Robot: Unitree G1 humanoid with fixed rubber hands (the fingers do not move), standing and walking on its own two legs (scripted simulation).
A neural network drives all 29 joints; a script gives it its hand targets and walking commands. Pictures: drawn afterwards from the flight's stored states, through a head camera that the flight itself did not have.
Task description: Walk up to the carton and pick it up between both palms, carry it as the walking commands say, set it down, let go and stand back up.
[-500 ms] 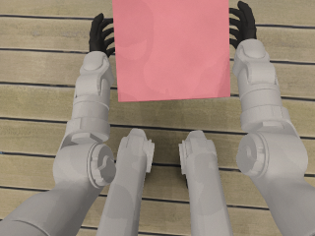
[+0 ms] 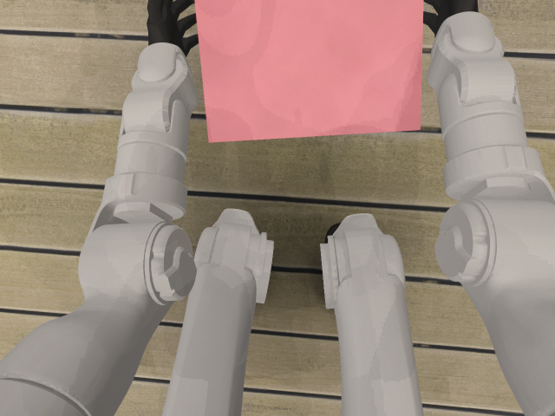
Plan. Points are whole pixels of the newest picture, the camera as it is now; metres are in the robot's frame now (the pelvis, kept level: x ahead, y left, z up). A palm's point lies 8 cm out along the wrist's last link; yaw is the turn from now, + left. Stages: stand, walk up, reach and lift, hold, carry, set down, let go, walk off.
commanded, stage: set down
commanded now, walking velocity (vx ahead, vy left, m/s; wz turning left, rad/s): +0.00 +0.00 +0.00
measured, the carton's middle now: (306, 46) +0.53 -0.02 -0.22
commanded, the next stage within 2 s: none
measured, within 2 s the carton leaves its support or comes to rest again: rests again in 0.98 s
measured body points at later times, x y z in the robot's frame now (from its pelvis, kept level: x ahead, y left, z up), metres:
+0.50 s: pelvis +0.01 +0.00 -0.02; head +0.36 -0.02 +0.25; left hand +0.54 +0.14 -0.19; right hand +0.56 -0.18 -0.18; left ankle +0.11 +0.12 -0.37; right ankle +0.11 -0.11 -0.37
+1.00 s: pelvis +0.00 +0.00 -0.04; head +0.36 -0.02 +0.23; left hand +0.53 +0.14 -0.21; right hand +0.55 -0.18 -0.21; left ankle +0.11 +0.12 -0.37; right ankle +0.11 -0.11 -0.37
